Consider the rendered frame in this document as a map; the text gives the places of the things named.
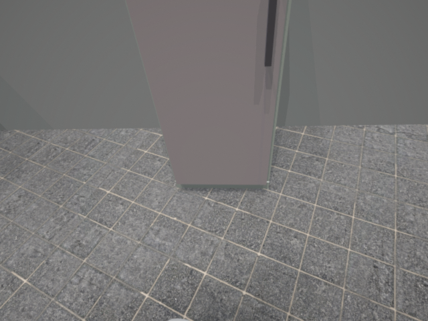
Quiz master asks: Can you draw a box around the fridge door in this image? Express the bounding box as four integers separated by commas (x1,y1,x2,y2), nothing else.
126,0,287,185

